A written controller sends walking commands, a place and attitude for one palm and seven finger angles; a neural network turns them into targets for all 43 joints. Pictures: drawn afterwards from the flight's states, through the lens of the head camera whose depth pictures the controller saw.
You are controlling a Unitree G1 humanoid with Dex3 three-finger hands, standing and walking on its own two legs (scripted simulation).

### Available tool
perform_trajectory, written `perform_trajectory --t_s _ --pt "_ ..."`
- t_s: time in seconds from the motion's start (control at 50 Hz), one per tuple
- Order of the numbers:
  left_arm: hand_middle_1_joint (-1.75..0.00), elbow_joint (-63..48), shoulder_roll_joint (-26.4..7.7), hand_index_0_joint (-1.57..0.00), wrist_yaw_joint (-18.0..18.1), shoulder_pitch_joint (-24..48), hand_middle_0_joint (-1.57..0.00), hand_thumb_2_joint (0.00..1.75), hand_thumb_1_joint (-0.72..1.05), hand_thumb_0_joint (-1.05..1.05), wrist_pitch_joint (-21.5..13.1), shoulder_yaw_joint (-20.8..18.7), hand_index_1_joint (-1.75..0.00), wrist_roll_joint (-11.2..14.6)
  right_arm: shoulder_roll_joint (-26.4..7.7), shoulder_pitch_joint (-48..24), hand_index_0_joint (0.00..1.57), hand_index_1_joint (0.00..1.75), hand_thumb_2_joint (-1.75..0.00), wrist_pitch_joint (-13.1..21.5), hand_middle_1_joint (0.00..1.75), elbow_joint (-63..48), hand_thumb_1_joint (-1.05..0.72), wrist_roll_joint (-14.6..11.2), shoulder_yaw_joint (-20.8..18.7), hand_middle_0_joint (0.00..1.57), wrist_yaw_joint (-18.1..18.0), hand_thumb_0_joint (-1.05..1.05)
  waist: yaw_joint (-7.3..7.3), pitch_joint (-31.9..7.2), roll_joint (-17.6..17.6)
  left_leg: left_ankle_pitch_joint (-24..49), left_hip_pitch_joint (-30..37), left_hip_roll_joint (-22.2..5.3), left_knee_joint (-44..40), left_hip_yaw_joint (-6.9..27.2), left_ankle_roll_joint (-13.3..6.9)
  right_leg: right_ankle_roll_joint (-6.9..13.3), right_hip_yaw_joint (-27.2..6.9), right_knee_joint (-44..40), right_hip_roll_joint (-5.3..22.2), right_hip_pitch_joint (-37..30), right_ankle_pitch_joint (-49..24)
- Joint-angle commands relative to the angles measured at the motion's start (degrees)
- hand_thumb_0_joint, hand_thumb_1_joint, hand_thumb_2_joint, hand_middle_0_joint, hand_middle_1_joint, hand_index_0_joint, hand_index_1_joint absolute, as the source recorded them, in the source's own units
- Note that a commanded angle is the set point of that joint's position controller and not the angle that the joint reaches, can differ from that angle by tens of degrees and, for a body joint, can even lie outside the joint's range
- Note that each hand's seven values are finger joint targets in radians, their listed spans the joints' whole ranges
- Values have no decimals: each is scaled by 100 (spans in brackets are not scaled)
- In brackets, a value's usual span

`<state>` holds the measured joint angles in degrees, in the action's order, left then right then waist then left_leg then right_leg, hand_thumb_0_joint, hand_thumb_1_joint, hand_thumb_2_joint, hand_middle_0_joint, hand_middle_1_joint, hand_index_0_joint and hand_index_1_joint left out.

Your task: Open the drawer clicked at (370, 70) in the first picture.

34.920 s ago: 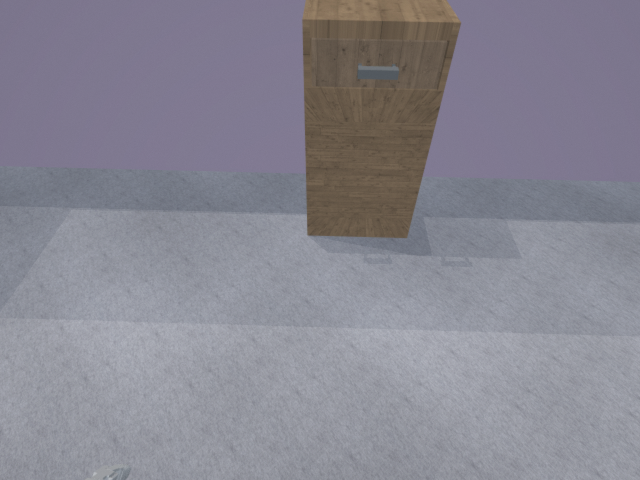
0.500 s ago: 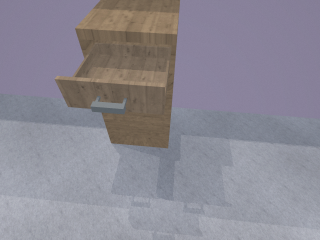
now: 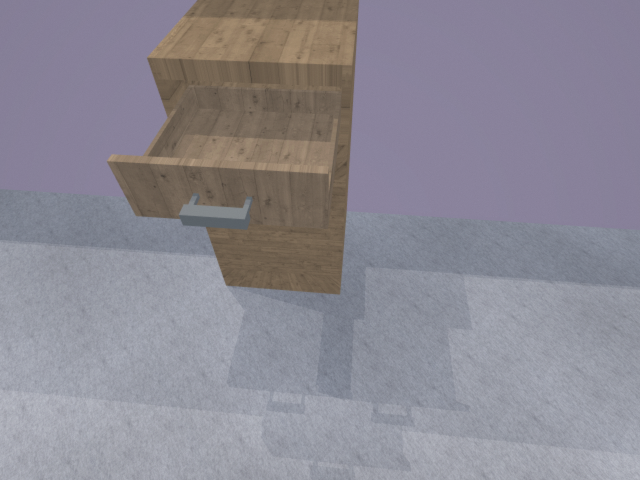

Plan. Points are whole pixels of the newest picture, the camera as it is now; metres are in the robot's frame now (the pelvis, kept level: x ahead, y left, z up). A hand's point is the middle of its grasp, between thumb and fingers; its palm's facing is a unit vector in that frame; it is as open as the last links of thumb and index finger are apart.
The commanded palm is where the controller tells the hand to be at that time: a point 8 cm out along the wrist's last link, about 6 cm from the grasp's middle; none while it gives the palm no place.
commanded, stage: stand and wait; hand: left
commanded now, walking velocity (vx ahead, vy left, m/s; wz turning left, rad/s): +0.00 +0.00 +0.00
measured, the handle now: (218, 208) +0.55 +0.22 -0.02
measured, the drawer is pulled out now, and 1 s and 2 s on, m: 0.29 0.29 0.29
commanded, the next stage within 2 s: none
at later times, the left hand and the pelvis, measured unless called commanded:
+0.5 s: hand out of the picture +0.02 +0.18 -0.17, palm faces +0.04 -0.97 -0.23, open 7.4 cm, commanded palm none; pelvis +0.01 -0.01 +0.00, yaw +0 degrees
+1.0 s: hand out of the picture +0.06 +0.19 -0.16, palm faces +0.04 -0.96 -0.28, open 7.4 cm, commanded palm none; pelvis +0.03 -0.02 +0.00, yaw +1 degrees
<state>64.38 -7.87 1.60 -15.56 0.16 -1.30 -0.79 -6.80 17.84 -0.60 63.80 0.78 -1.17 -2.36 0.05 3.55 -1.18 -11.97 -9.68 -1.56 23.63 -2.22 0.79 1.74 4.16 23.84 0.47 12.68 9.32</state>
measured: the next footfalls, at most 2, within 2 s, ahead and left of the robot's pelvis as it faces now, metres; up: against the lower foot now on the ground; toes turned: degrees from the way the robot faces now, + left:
none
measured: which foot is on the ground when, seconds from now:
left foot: down 0.00-1.00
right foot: down 0.00-1.00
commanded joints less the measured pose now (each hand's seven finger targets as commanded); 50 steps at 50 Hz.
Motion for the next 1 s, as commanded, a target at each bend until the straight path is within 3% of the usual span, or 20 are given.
perform_trajectory --t_s 0.0,0.06,0.2,0.34,0.56,0.74,0.82,0.98 --pt "-30 -114 -685 -20 35 -300 -20 90 90 0 -59 -139 -30 6 -467 510 20 30 -90 67 30 -89 -90 -5 -62 20 -9 0 -26 252 55 -62 -282 -378 -534 412 -239 110 -547 -676 508 8 514" --pt "-30 -117 -712 -20 36 -313 -20 90 90 0 -73 -142 -30 6 -511 460 20 30 -90 64 30 -105 -90 -15 -77 20 -11 0 -20 199 177 -42 -173 -376 -496 398 -232 111 -575 -723 504 12 554" --pt "-30 -128 -782 -20 29 -192 -20 90 90 0 -84 -161 -30 15 -565 417 20 30 -90 71 30 -72 -90 0 -67 20 -12 0 -30 111 -18 121 -170 -378 -482 396 -213 130 -573 -742 542 -146 401" --pt "-30 -111 -849 -20 24 -105 -20 90 90 0 -86 -168 -30 18 -645 301 20 30 -90 71 30 -67 -90 1 -73 20 -11 0 -20 156 10 131 -145 -389 -530 404 -195 136 -579 -770 544 -167 385" --pt "-30 -152 -1025 -20 24 29 -20 90 90 0 -135 -193 -30 17 -888 62 20 30 -90 100 30 -107 -90 -10 -114 20 -18 0 -12 2 89 409 77 -458 -544 414 -189 151 -577 -746 544 -300 -141" --pt "-30 -184 -1236 -20 7 231 -20 90 90 0 -151 -223 -30 19 -1066 -84 20 30 -90 90 30 -118 -90 6 -129 20 9 0 -34 -55 98 337 93 -439 -550 390 -171 143 -654 -872 590 -376 -17" --pt "-30 -197 -1329 -20 4 297 -20 90 90 0 -168 -233 -30 23 -1149 -183 20 30 -90 105 30 -132 -90 3 -132 20 11 0 -26 -144 58 541 145 -469 -568 406 -161 140 -624 -802 603 -508 -460" --pt "-30 -220 -1468 -20 4 439 -20 90 90 0 -184 -238 -30 24 -1332 -327 20 30 -90 105 30 -157 -90 4 -144 20 11 0 -32 -157 11 609 222 -505 -608 406 -144 130 -613 -834 625 -564 -664"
